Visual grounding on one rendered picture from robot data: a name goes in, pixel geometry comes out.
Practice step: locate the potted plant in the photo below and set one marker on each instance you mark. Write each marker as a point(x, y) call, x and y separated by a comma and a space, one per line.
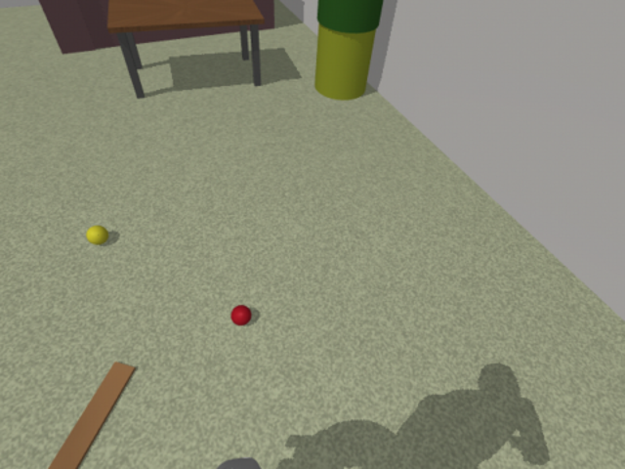
point(346, 33)

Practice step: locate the coffee table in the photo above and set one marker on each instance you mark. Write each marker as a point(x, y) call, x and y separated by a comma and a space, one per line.
point(128, 16)

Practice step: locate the sofa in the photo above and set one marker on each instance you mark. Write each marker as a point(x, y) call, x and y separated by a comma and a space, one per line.
point(81, 25)

